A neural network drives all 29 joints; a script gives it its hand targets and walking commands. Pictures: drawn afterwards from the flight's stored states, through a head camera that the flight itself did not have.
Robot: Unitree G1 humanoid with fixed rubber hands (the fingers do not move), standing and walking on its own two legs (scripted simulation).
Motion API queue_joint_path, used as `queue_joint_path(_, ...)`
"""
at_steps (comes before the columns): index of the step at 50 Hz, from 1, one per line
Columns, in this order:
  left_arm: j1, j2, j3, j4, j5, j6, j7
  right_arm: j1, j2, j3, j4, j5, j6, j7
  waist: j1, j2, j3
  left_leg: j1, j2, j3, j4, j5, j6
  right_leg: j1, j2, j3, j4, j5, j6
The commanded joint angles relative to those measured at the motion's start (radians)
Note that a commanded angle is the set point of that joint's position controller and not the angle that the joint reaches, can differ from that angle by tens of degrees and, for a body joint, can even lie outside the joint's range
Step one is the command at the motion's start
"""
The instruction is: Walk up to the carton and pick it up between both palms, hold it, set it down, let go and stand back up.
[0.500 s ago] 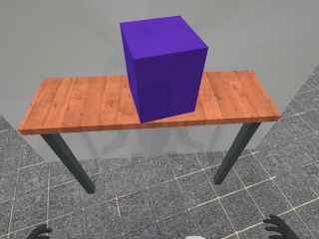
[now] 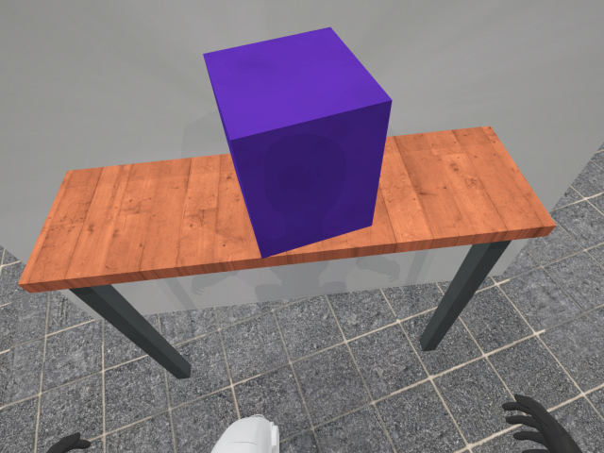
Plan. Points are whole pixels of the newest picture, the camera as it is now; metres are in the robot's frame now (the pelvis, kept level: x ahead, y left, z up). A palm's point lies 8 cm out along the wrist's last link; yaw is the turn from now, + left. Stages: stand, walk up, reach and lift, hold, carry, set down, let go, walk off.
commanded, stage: walk up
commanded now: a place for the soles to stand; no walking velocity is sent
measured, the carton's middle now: (294, 147) +0.54 +0.03 +0.08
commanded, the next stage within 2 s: none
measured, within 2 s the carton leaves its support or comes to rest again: neither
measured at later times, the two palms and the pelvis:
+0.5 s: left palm out of the picture +0.13 +0.42 -0.07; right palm (514, 442) +0.14 -0.24 -0.04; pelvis +0.05 +0.08 +0.02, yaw +0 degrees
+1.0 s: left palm (40, 410) +0.18 +0.37 -0.05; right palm (510, 416) +0.18 -0.27 -0.10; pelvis +0.09 +0.05 +0.00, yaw -1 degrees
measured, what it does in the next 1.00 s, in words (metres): walks ahead: left foot, then right foot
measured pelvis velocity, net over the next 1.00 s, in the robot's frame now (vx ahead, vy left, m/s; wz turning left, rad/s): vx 0.09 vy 0.05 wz -0.01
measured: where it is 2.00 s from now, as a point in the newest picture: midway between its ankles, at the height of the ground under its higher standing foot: outside the picture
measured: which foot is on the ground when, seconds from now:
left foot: up 0.00-0.14, down 0.16-1.00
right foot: down 0.00-0.16, up 0.18-0.76, down 0.78-1.00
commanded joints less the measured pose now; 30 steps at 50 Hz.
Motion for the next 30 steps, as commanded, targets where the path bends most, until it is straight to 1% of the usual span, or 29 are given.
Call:
queue_joint_path(1,0.106,0.269,0.136,0.003,0.003,-0.002,0.026,-0.038,-0.143,-0.113,-0.116,-0.024,0.009,0.018,0.029,-0.204,-0.070,-0.179,0.036,-0.091,-0.066,0.080,-0.030,0.243,-0.263,0.290,-0.149,0.762,-0.230)
queue_joint_path(3,0.077,0.283,0.138,-0.003,0.003,-0.002,0.032,-0.051,-0.145,-0.118,-0.131,-0.030,0.007,0.026,0.014,-0.212,-0.070,-0.118,0.051,-0.109,-0.157,0.114,-0.013,0.188,-0.281,0.280,-0.128,0.704,-0.222)
queue_joint_path(4,0.039,0.286,0.132,-0.009,0.006,-0.001,0.035,-0.022,-0.147,-0.122,-0.119,-0.031,0.004,0.028,-0.006,-0.227,-0.073,-0.044,0.049,-0.101,-0.198,0.135,-0.006,0.128,-0.278,0.253,-0.108,0.684,-0.214)
queue_joint_path(5,-0.019,0.285,0.126,-0.022,0.006,0.002,0.036,0.029,-0.151,-0.127,-0.098,-0.028,-0.001,0.027,-0.046,-0.226,-0.085,0.092,0.043,-0.095,-0.285,0.179,0.002,0.037,-0.262,0.210,-0.079,0.622,-0.193)
queue_joint_path(6,-0.065,0.260,0.111,-0.033,0.002,0.006,0.036,0.127,-0.157,-0.136,-0.056,-0.031,-0.009,0.022,-0.105,-0.180,-0.129,0.321,0.009,-0.077,-0.404,0.261,0.025,-0.075,-0.201,0.123,0.020,0.590,-0.144)
queue_joint_path(7,-0.026,0.185,0.086,-0.024,0.000,0.006,0.035,0.236,-0.193,-0.154,-0.021,-0.040,-0.020,0.007,-0.156,-0.054,-0.198,0.489,0.001,-0.129,-0.502,0.269,0.050,-0.128,-0.111,0.040,0.250,0.514,-0.086)
queue_joint_path(8,0.046,0.080,0.055,-0.015,-0.007,0.008,0.033,0.265,-0.249,-0.173,-0.017,-0.055,-0.024,-0.007,-0.147,0.166,-0.220,0.594,0.148,-0.329,-0.567,0.303,0.071,-0.280,0.019,-0.004,0.423,0.142,-0.029)
queue_joint_path(9,0.089,0.111,0.059,-0.002,-0.012,0.024,0.039,0.165,-0.255,-0.161,-0.054,-0.031,-0.013,-0.012,-0.079,0.130,-0.154,0.476,0.302,-0.551,-0.733,0.073,0.126,-0.365,0.057,-0.064,0.494,-0.152,-0.012)
queue_joint_path(10,0.066,0.205,0.076,0.026,-0.001,0.037,0.036,0.117,-0.262,-0.163,-0.045,-0.003,-0.009,-0.011,-0.069,0.018,-0.080,0.327,0.326,-0.581,-0.790,-0.143,0.121,-0.336,0.006,-0.015,0.518,-0.152,-0.023)
queue_joint_path(11,0.049,0.216,0.081,0.038,-0.003,0.043,0.023,0.083,-0.243,-0.155,-0.044,-0.003,-0.010,-0.009,-0.052,-0.004,0.005,0.235,0.296,-0.569,-0.835,-0.246,0.073,-0.322,-0.001,-0.017,0.509,-0.113,-0.026)
queue_joint_path(12,0.048,0.224,0.089,0.046,-0.002,0.047,0.012,0.064,-0.222,-0.145,-0.049,-0.009,-0.009,-0.009,-0.039,0.029,0.037,0.198,0.249,-0.514,-0.850,-0.304,0.047,-0.308,-0.020,-0.029,0.463,-0.079,-0.026)
queue_joint_path(13,0.070,0.219,0.094,0.060,0.001,0.052,0.008,0.032,-0.203,-0.137,-0.056,-0.014,-0.007,-0.013,-0.021,0.069,0.033,0.189,0.203,-0.437,-0.854,-0.304,0.029,-0.286,-0.036,-0.043,0.417,-0.042,-0.019)
queue_joint_path(14,0.093,0.209,0.095,0.075,0.006,0.058,0.004,0.035,-0.180,-0.131,-0.052,-0.016,-0.007,-0.015,-0.024,0.089,0.011,0.218,0.170,-0.373,-0.848,-0.252,0.016,-0.276,-0.037,-0.061,0.382,0.007,-0.011)
queue_joint_path(15,0.104,0.193,0.094,0.084,0.009,0.064,-0.001,0.049,-0.167,-0.127,-0.042,-0.017,-0.009,-0.017,-0.029,0.098,-0.010,0.260,0.151,-0.339,-0.844,-0.206,0.006,-0.266,-0.029,-0.065,0.351,0.042,-0.004)
queue_joint_path(16,0.102,0.192,0.096,0.087,0.014,0.070,-0.004,0.056,-0.159,-0.125,-0.042,-0.015,-0.008,-0.018,-0.034,0.091,-0.021,0.295,0.143,-0.324,-0.841,-0.184,-0.004,-0.264,-0.027,-0.064,0.333,0.061,0.004)
queue_joint_path(18,0.089,0.183,0.097,0.090,0.017,0.078,-0.006,0.060,-0.153,-0.122,-0.041,-0.009,-0.007,-0.021,-0.036,0.083,-0.015,0.313,0.133,-0.296,-0.844,-0.166,-0.011,-0.262,-0.035,-0.072,0.300,0.082,0.014)
queue_joint_path(20,0.085,0.177,0.096,0.094,0.018,0.085,-0.007,0.062,-0.154,-0.120,-0.042,-0.004,-0.003,-0.023,-0.039,0.094,-0.012,0.324,0.131,-0.283,-0.853,-0.174,-0.004,-0.249,-0.039,-0.081,0.274,0.085,0.021)
queue_joint_path(22,0.075,0.175,0.094,0.091,0.019,0.088,-0.007,0.072,-0.159,-0.120,-0.042,-0.004,0.002,-0.024,-0.049,0.093,-0.023,0.362,0.136,-0.288,-0.848,-0.158,0.000,-0.245,-0.042,-0.090,0.224,0.073,0.027)
queue_joint_path(24,0.063,0.173,0.091,0.086,0.020,0.085,-0.006,0.083,-0.154,-0.116,-0.038,-0.001,0.007,-0.024,-0.057,0.088,-0.042,0.411,0.137,-0.287,-0.829,-0.128,0.024,-0.248,-0.050,-0.097,0.164,0.057,0.033)
queue_joint_path(25,0.059,0.170,0.088,0.084,0.021,0.084,-0.006,0.088,-0.159,-0.118,-0.036,-0.003,0.009,-0.022,-0.064,0.089,-0.059,0.433,0.140,-0.289,-0.821,-0.133,0.038,-0.245,-0.049,-0.107,0.133,0.030,0.035)
queue_joint_path(28,0.055,0.165,0.086,0.080,0.022,0.079,-0.003,0.077,-0.164,-0.115,-0.037,-0.006,0.016,-0.017,-0.059,0.087,-0.057,0.370,0.165,-0.298,-0.812,-0.161,0.087,-0.203,-0.050,-0.116,0.059,-0.005,0.032)
queue_joint_path(29,0.058,0.165,0.088,0.083,0.023,0.079,-0.003,0.065,-0.163,-0.113,-0.037,-0.006,0.018,-0.015,-0.056,0.083,-0.056,0.329,0.169,-0.285,-0.810,-0.170,0.095,-0.171,-0.050,-0.119,0.040,0.002,0.030)
queue_joint_path(30,0.067,0.156,0.087,0.086,0.022,0.078,-0.004,0.046,-0.164,-0.111,-0.039,-0.008,0.019,-0.014,-0.047,0.090,-0.057,0.294,0.175,-0.282,-0.801,-0.169,0.102,-0.139,-0.049,-0.119,0.017,0.009,0.025)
